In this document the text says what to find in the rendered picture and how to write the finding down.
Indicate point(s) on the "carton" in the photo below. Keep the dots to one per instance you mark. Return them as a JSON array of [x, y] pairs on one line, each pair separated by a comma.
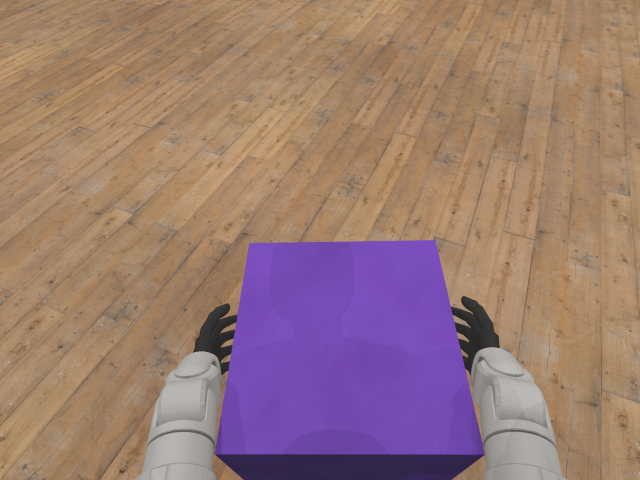
[[346, 365]]

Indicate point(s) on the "robot left hand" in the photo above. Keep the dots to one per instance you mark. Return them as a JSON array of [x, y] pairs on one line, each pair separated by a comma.
[[211, 338]]

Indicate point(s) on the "robot left forearm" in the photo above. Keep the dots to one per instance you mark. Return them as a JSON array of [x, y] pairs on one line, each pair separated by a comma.
[[182, 434]]

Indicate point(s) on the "robot right forearm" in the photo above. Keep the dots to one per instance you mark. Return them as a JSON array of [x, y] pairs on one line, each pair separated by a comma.
[[517, 433]]

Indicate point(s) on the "robot right hand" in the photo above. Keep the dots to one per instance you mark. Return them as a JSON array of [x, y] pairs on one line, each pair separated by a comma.
[[481, 334]]

